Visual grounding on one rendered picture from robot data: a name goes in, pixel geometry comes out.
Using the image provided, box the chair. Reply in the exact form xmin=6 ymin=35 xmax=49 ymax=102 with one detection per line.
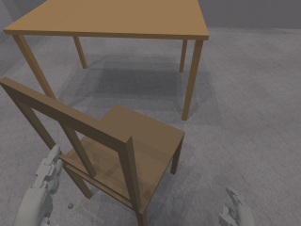
xmin=0 ymin=77 xmax=185 ymax=226

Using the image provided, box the table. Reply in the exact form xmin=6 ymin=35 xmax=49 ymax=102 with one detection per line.
xmin=3 ymin=0 xmax=210 ymax=121

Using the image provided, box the robot right hand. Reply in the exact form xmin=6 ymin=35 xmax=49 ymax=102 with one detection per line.
xmin=218 ymin=186 xmax=256 ymax=226

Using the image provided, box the robot left hand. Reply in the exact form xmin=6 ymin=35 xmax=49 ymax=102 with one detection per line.
xmin=12 ymin=144 xmax=63 ymax=226

